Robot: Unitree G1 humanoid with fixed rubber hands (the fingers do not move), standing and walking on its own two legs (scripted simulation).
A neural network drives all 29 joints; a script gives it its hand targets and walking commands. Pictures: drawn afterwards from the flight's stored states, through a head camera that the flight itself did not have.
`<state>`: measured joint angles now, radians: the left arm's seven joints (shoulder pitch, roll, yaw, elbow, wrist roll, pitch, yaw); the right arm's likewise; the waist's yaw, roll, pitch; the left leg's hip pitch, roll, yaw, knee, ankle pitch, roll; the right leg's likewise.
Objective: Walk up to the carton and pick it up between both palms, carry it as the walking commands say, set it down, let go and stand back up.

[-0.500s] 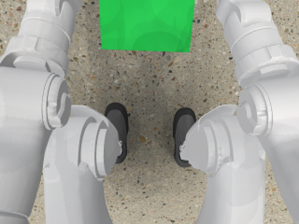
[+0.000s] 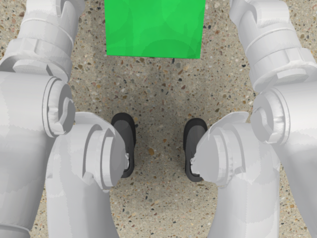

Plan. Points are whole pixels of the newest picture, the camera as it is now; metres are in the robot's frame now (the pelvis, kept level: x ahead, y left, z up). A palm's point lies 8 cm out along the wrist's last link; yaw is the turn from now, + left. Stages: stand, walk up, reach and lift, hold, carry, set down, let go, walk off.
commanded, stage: reach and lift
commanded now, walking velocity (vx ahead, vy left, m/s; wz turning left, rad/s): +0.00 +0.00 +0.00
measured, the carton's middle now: out of the picture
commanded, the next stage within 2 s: none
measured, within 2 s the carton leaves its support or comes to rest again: leaves its support in 0.30 s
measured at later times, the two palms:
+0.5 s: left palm out of the picture +0.55 +0.15 -0.14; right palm out of the picture +0.54 -0.12 -0.14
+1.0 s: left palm out of the picture +0.55 +0.15 -0.08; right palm out of the picture +0.53 -0.11 -0.09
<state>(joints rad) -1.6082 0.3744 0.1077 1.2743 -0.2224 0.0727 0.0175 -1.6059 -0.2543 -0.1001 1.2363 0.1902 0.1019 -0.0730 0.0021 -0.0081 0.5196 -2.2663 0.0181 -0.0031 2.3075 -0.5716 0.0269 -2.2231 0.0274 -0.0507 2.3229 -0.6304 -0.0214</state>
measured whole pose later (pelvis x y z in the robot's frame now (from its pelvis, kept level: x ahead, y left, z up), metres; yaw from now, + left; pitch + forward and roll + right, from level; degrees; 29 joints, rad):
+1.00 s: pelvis -0.02 -0.01 +0.03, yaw -1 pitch +25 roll -1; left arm -1.54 0.28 0.21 1.00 -0.13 0.24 0.18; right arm -1.50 -0.15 -0.14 0.91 0.19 0.32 -0.42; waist 0.00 -0.03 0.52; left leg -2.09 0.01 -0.03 2.21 -0.55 0.00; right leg -2.07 0.07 -0.05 2.21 -0.59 -0.02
